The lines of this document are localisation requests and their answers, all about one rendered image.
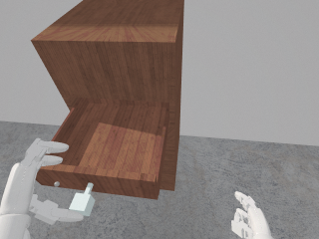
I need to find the robot right hand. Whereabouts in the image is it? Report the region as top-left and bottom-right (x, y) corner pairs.
(231, 191), (271, 239)

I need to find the handle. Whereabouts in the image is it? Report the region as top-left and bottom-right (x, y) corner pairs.
(69, 182), (96, 216)

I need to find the cabinet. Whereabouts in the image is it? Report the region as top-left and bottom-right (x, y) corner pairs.
(31, 0), (184, 191)

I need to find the drawer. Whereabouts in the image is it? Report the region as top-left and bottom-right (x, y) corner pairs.
(35, 98), (170, 200)

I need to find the robot left hand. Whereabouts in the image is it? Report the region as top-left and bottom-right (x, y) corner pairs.
(0, 137), (84, 225)

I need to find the robot left forearm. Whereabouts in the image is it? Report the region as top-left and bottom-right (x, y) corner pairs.
(0, 213), (32, 239)

